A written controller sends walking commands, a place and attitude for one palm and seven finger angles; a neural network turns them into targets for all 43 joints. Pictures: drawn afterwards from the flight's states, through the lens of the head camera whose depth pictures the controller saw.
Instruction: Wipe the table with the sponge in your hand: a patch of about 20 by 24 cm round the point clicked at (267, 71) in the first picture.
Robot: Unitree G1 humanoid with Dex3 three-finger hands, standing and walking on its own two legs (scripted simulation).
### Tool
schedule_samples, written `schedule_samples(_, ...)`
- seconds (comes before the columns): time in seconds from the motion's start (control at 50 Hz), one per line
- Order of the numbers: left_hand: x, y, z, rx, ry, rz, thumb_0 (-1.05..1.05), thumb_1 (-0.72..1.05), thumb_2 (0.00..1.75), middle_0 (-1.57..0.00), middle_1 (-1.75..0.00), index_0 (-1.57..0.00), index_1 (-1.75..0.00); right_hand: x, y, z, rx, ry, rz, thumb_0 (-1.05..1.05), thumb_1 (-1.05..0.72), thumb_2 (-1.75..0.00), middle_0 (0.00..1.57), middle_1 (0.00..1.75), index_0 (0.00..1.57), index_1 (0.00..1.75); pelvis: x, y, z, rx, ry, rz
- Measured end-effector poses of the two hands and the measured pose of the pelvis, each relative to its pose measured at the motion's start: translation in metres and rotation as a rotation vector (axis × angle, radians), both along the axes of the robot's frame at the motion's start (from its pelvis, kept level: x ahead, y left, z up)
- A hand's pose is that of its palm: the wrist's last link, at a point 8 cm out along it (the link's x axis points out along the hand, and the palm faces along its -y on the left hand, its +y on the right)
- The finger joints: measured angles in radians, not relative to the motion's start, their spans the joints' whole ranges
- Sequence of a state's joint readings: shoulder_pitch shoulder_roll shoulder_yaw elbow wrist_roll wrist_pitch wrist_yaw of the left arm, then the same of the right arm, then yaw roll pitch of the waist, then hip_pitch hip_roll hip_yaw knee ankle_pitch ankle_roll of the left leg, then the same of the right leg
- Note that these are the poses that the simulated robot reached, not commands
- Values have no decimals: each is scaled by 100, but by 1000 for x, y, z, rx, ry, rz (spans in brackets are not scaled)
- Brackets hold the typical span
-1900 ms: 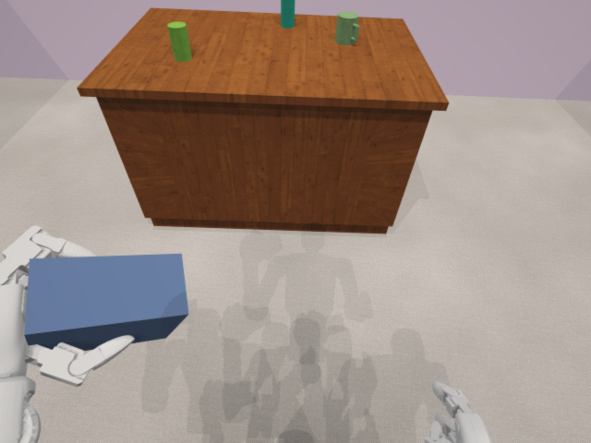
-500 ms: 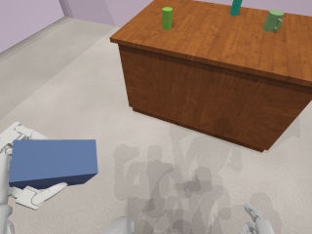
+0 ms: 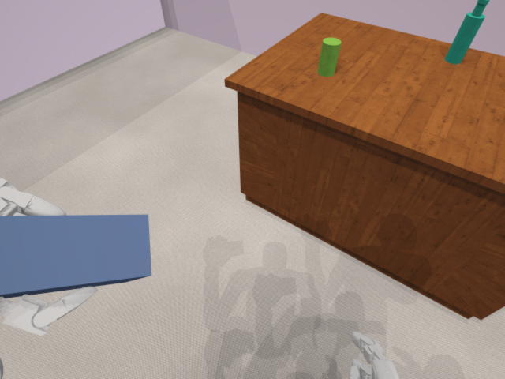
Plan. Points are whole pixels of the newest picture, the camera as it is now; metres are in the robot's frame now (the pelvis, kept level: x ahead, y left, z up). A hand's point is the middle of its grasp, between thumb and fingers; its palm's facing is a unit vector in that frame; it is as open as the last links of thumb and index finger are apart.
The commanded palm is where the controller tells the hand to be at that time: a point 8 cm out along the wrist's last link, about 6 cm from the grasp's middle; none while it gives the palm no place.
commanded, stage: walk to a spot facing it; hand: left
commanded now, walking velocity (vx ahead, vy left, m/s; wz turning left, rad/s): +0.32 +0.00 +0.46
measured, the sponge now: (96, 254) +0.21 +0.20 +0.17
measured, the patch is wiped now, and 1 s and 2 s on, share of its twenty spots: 0.00 0.00 0.00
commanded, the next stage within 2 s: turn to face it in 0.48 s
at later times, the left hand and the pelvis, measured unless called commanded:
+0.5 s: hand (67, 202) +0.28 +0.26 +0.18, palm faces +0.55 -0.69 -0.46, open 10.8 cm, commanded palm +0.20 +0.29 +0.18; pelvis +0.10 -0.02 -0.02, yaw +13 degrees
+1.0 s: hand (157, 200) +0.31 +0.16 +0.16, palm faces +0.57 -0.73 -0.39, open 10.8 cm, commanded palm +0.23 +0.20 +0.18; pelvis +0.14 -0.11 +0.00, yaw +13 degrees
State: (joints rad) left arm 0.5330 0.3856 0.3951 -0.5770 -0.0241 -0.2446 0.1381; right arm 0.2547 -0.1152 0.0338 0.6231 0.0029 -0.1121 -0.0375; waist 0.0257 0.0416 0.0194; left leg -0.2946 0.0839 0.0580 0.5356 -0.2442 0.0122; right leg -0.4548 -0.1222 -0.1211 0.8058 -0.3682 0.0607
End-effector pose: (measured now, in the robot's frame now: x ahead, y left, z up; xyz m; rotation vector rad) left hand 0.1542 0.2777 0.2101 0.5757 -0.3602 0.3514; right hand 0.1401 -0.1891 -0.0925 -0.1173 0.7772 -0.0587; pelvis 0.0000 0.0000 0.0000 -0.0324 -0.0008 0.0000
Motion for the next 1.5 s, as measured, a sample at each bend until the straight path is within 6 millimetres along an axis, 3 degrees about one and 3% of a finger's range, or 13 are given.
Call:
schedule_samples(0.14, 26, -15, -42, -120, 53, 180, -1, -53, 99, -65, -137, -65, -136, 50, -51, -29, -73, 55, 91, 2, -90, -90, 20, 30, 21, 30, 34, -34, -17, 27, -20, 104)
schedule_samples(0.2, 40, -27, -51, -173, 99, 176, -1, -53, 99, -65, -137, -65, -136, 74, -71, -20, -127, 65, 102, 2, -90, -90, 20, 30, 21, 30, 47, -37, -11, 45, -27, 120)
schedule_samples(0.28, 56, -34, -34, -100, 104, 112, -1, -53, 99, -65, -137, -65, -136, 107, -85, 4, -179, 35, 86, 2, -91, -90, 20, 30, 20, 30, 64, -39, -3, 65, -17, 151)
schedule_samples(0.38, 65, -16, -7, 14, 1, 103, -1, -53, 99, -65, -137, -65, -136, 148, -77, 20, -226, -21, 96, 2, -91, -90, 19, 30, 20, 30, 88, -30, -8, 70, 8, 185)
schedule_samples(0.44, 70, 1, -9, 39, -49, 129, -1, -53, 99, -65, -137, -65, -136, 171, -62, 15, -211, -80, 75, 2, -91, -90, 19, 30, 20, 30, 99, -18, -22, 56, -8, 192)
schedule_samples(0.52, 75, 16, -19, 2, -11, 185, -1, -53, 99, -65, -137, -65, -136, 182, -27, 12, -111, -66, 136, 2, -91, -90, 19, 30, 20, 30, 107, -23, -16, 30, -25, 233)
schedule_samples(0.68, 41, -15, -6, -37, 22, 272, -1, -53, 99, -65, -137, -65, -136, 189, 10, 5, 3, -24, 318, 1, -90, -90, 20, 30, 20, 30, 125, -43, -4, 6, -24, 316)
schedule_samples(0.8, 30, -37, -13, -12, 12, 433, -1, -53, 99, -65, -137, -65, -137, 212, -5, -14, 40, -46, 390, 2, -90, -90, 20, 30, 21, 30, 142, -75, -15, 51, -32, 305)
schedule_samples(0.92, 72, -59, -40, -188, 62, 421, -1, -53, 100, -65, -137, -65, -137, 231, -56, -6, -16, -77, 353, 2, -90, -90, 20, 30, 21, 30, 141, -99, -6, 83, -33, 267)
schedule_samples(1.04, 112, -101, -28, -120, 94, 171, -1, -54, 100, -65, -137, -65, -137, 222, -123, 21, -95, -115, 198, 2, -90, -90, 20, 30, 20, 30, 134, -115, 1, 89, 8, 200)
schedule_samples(1.18, 112, -111, -6, 9, 48, 53, -1, -54, 100, -64, -137, -65, -137, 178, -176, 26, -172, -33, 69, 1, -91, -90, 19, 30, 20, 30, 120, -123, 0, 73, 56, 105)
schedule_samples(1.34, 109, -113, -33, -78, 76, 35, -1, -54, 100, -64, -137, -65, -137, 116, -173, 16, -142, 29, 0, 2, -91, -90, 19, 30, 20, 30, 97, -124, -5, 69, 18, 14)
schedule_samples(1.5, 129, -164, -22, -46, 81, -69, -1, -54, 100, -64, -137, -65, -137, 71, -163, -7, 17, 38, -57, 2, -90, -90, 20, 30, 20, 30, 89, -145, -5, 20, -19, -111)
